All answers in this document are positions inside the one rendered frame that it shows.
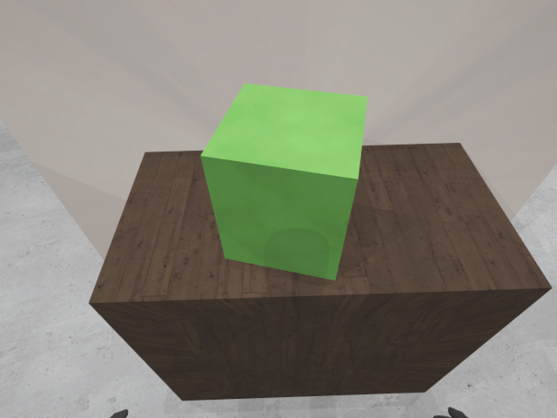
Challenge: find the carton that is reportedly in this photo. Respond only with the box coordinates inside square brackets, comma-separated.
[200, 84, 367, 280]

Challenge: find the pedestal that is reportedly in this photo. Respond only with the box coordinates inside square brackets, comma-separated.
[89, 143, 552, 401]

